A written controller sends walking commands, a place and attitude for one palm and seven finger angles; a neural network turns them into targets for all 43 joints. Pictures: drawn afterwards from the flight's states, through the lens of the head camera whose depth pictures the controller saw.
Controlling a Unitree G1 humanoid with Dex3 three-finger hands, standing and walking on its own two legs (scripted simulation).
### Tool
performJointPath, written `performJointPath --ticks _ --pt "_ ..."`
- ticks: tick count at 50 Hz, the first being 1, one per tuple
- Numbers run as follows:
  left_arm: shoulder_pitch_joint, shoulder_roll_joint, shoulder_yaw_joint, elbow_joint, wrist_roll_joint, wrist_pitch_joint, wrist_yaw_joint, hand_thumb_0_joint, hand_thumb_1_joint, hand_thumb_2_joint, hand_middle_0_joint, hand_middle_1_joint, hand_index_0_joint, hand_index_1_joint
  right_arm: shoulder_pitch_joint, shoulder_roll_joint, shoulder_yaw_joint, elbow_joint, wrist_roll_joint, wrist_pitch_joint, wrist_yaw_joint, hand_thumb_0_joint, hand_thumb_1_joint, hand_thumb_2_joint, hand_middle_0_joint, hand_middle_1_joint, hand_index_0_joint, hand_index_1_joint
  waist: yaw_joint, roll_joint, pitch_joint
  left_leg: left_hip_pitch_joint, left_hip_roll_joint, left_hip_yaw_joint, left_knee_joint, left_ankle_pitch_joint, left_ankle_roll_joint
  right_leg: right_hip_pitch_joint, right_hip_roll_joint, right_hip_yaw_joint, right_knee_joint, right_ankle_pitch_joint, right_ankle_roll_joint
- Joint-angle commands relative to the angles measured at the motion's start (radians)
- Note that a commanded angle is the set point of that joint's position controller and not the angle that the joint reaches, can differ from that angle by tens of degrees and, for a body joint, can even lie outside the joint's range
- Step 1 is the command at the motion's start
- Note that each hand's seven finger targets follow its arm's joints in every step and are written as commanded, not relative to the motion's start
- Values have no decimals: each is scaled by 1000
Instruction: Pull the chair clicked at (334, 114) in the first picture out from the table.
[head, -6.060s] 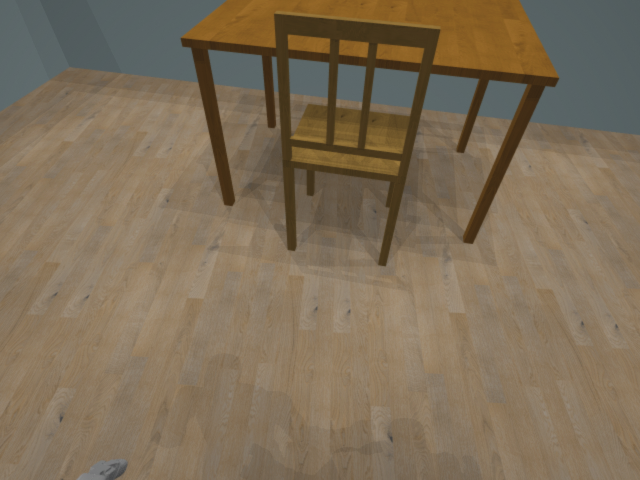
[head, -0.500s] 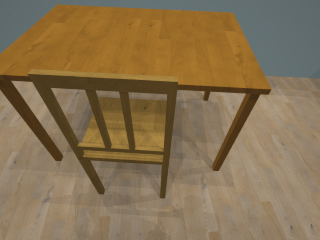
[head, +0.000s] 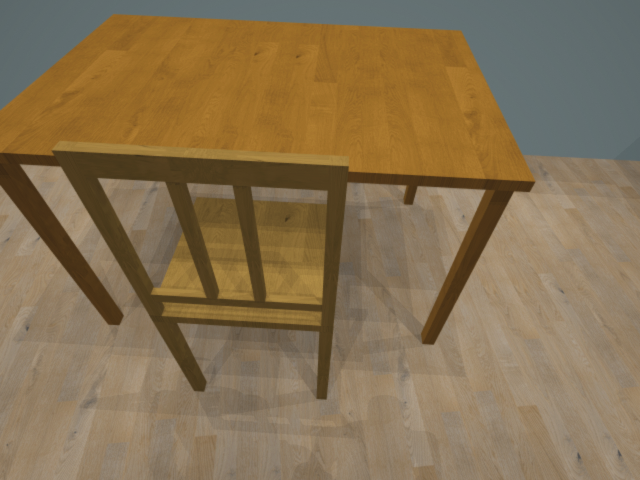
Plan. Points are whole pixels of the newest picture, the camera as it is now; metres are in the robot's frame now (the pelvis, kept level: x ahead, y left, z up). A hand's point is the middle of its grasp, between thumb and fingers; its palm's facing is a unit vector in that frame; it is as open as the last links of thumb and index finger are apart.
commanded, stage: shuffle to correct the standing spot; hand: left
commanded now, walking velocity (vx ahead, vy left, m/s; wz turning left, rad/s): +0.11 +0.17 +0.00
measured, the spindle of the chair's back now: (197, 245) +0.50 +0.26 -0.06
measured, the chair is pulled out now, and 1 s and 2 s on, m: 0.00 0.00 0.00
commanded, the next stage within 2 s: come to a stop and stand still in 0.28 s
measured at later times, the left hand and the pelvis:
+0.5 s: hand out of the picture +0.03 +0.23 -0.18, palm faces +0.05 -0.98 -0.19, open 7.4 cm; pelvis +0.04 +0.05 +0.00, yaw +1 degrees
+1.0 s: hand out of the picture +0.11 +0.21 -0.18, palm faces +0.08 -0.98 -0.20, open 7.2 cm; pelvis +0.04 +0.03 -0.01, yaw +2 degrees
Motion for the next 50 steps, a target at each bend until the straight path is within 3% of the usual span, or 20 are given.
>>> performJointPath --ticks 1,4,8,10,13,15,17,19,22,26,31,34,35,37,38,39,41,45,47,50 --pt "87 93 18 -16 3 -13 5 0 900 900 -200 -300 -200 -300 69 -90 -18 -25 4 -11 -1 0 -900 -900 200 300 200 300 10 4 31 -43 79 -65 -59 179 29 -5 -100 89 -78 231 -27" --pt "93 115 32 -23 8 -7 3 0 900 900 -200 -300 -200 -300 65 -94 -22 -36 0 3 5 0 -900 -900 200 300 200 300 19 4 78 -111 52 -42 -26 34 26 -29 -122 123 -95 51 -50" --pt "122 158 57 -33 10 1 3 0 900 900 -200 -300 -200 -300 51 -85 -30 -72 -6 19 13 0 -900 -900 200 300 200 300 35 -102 121 -222 9 16 114 -95 13 -32 -227 261 -193 -130 -114" --pt "126 165 68 -43 13 0 5 0 900 900 -200 -300 -200 -300 47 -77 -33 -86 -7 18 15 0 -900 -900 200 300 200 300 39 -145 120 -247 16 21 166 -101 13 -29 -277 305 -209 -81 -146" --pt "115 163 79 -57 17 -1 7 0 900 900 -200 -300 -200 -300 72 -71 -36 -93 -5 10 17 0 -900 -900 200 300 200 300 22 -117 102 -192 27 30 105 -80 14 -50 -278 255 -134 55 -151" --pt "76 133 74 -70 17 4 3 0 900 900 -200 -300 -200 -300 153 -87 -35 -68 -4 -2 17 0 -900 -900 200 300 200 300 -15 -12 63 -33 46 -3 -21 56 30 -119 -171 116 17 84 -101" --pt "18 62 55 -105 21 11 0 0 900 900 -200 -300 -200 -300 267 -167 -52 -38 -12 -5 7 0 -900 -900 200 300 200 300 -56 311 77 96 247 -256 -128 344 154 -344 2 -87 340 -245 -19" --pt "-33 72 52 -124 23 12 1 0 900 900 -200 -300 -200 -300 281 -144 -37 -45 -11 -4 -6 0 -900 -900 200 300 200 300 -58 238 101 123 294 -307 -145 497 245 -481 -36 -9 598 -315 -33" --pt "-14 40 43 -97 15 7 -9 0 900 900 -200 -300 -200 -300 184 -105 -21 -83 -13 -23 -13 0 -900 -900 200 300 200 300 -11 44 62 83 263 -211 -112 764 231 -411 -67 22 612 -187 -18" --pt "1 25 30 -83 5 21 0 0 900 900 -200 -300 -200 -300 153 -115 -20 -76 -5 -33 -25 0 -900 -900 200 300 200 300 6 84 2 115 219 -119 -86 1013 163 -291 -40 18 418 -59 12" --pt "-57 64 39 -102 2 22 8 0 900 900 -200 -300 -200 -300 154 -125 -42 -58 -4 -14 -29 0 -900 -900 200 300 200 300 -11 126 -1 175 229 -130 -33 1070 125 -229 -17 4 196 -32 -4" --pt "-9 92 51 -99 7 13 12 0 900 900 -200 -300 -200 -300 140 -117 -55 -65 4 -6 -25 0 -900 -900 200 300 200 300 22 73 -1 109 194 -113 53 943 81 -99 -21 16 28 160 -10" --pt "27 110 56 -90 8 7 14 0 900 900 -200 -300 -200 -300 133 -107 -56 -74 8 -6 -23 0 -900 -900 200 300 200 300 32 23 -28 40 151 -97 99 795 52 -6 -53 67 7 411 -24" --pt "39 163 56 -84 6 -2 17 0 900 900 -200 -300 -200 -300 158 -63 -61 -82 16 4 -15 0 -900 -900 200 300 200 300 8 -84 -63 -137 23 -41 173 136 9 109 -269 242 72 941 -149" --pt "24 163 52 -86 1 -2 17 0 900 900 -200 -300 -200 -300 153 -31 -58 -77 18 17 -15 0 -900 -900 200 300 200 300 0 -160 -65 -144 2 -29 209 -183 -4 89 -319 261 25 974 -206" --pt "-3 154 52 -99 6 -1 19 0 900 900 -200 -300 -200 -300 139 -21 -56 -78 17 24 -16 0 -900 -900 200 300 200 300 -1 -208 -69 -130 16 -28 242 -269 -2 40 -315 273 -8 903 -231" --pt "-62 144 49 -125 11 3 18 0 900 900 -200 -300 -200 -300 119 -16 -54 -78 15 29 -12 0 -900 -900 200 300 200 300 -9 -163 -38 -100 15 -30 229 -227 -4 -52 -273 242 -47 692 -218" --pt "-97 158 57 -143 3 11 11 0 900 900 -200 -300 -200 -300 149 -18 -52 -59 6 31 -1 0 -900 -900 200 300 200 300 -29 -75 -25 18 14 -1 42 0 -9 -186 -197 222 -92 192 -128" --pt "-102 137 57 -148 5 17 5 0 900 900 -200 -300 -200 -300 133 -41 -55 -65 -2 29 1 0 -900 -900 200 300 200 300 -17 -21 6 4 45 -26 -8 -16 4 -224 -138 191 -106 -9 -87" --pt "-80 127 60 -145 7 26 0 0 900 900 -200 -300 -200 -300 67 -61 -48 -92 -9 22 10 0 -900 -900 200 300 200 300 15 107 81 -155 86 -93 -97 -63 28 -146 -89 154 -101 -75 -47"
